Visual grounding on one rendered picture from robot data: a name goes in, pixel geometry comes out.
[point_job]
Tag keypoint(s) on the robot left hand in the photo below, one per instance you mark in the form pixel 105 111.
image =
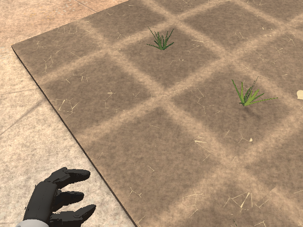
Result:
pixel 47 198

